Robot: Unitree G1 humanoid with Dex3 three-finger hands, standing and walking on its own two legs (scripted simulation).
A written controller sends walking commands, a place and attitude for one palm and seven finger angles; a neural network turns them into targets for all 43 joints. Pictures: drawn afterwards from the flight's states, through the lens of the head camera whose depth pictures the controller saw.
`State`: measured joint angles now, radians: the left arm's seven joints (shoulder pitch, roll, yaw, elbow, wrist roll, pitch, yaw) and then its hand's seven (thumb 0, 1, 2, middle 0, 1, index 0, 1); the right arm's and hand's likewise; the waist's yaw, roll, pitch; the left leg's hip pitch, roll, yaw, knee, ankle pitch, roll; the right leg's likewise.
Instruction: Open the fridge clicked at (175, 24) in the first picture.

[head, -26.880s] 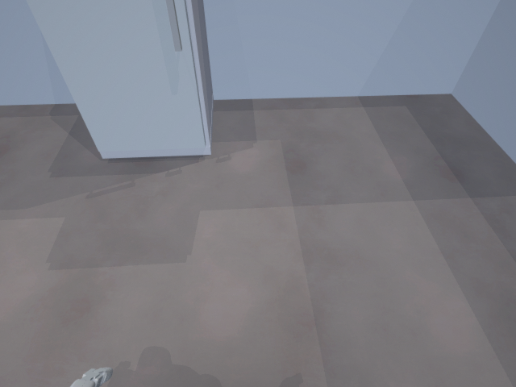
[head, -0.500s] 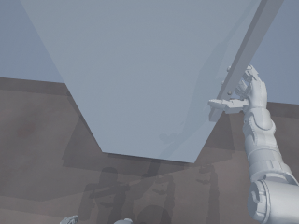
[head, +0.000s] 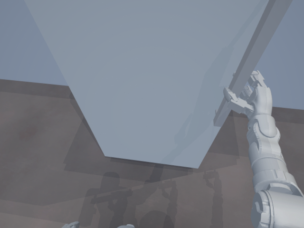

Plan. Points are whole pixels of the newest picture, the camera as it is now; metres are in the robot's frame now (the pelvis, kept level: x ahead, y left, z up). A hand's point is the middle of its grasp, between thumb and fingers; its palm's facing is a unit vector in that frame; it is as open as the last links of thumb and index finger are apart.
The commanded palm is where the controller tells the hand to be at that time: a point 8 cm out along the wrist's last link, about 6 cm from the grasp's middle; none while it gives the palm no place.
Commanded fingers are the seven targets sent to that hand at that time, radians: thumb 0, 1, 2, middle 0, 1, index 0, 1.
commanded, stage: grip the handle and tug to test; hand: right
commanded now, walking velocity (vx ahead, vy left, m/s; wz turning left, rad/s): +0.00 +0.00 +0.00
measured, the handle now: (238, 74) +0.51 -0.15 +0.13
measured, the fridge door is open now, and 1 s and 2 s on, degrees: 0 0 5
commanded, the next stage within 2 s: pull the door a little, standing still in 0.64 s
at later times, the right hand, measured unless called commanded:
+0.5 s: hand (232, 99) +0.44 -0.14 +0.10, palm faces +0.04 +1.00 +0.01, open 7.4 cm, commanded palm +0.40 -0.19 +0.10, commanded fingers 0.00 -0.90 -0.90 0.45 1.40 0.45 1.40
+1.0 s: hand (233, 99) +0.44 -0.14 +0.11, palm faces -0.01 +1.00 +0.00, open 7.4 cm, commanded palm +0.39 -0.20 +0.10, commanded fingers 0.00 -0.90 -0.90 0.45 1.40 0.45 1.40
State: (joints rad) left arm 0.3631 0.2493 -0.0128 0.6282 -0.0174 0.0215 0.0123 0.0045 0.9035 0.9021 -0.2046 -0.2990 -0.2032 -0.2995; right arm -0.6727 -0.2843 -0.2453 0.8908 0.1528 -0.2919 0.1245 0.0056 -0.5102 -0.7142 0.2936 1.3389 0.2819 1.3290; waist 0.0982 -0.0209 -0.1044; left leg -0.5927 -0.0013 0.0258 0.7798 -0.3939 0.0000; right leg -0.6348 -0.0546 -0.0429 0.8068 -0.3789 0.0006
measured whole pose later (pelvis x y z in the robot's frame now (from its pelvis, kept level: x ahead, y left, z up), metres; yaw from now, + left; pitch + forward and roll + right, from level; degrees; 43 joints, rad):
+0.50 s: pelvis +0.01 +0.00 +0.00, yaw +1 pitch +12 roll +1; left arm 0.36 0.25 0.00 0.61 -0.02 0.01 0.00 0.01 0.90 0.90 -0.20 -0.30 -0.20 -0.30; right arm -0.54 -0.26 -0.23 0.73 0.17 -0.25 0.07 0.00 -0.58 -0.70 0.21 1.32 0.19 1.32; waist 0.09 -0.03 -0.11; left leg -0.55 -0.01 0.01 0.76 -0.40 0.01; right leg -0.58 -0.06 -0.06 0.77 -0.39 0.01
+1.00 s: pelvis +0.05 +0.00 +0.02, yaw +1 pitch +12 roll +1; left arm 0.30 0.24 0.01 0.59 -0.01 0.01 0.00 0.01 0.90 0.90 -0.20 -0.30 -0.20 -0.30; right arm -0.36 -0.22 -0.19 0.49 0.18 -0.17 0.11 0.01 -0.57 -0.70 0.23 1.31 0.22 1.33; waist 0.05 -0.04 -0.11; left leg -0.47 0.00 0.01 0.70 -0.38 0.00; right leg -0.49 -0.05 -0.05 0.70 -0.38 0.00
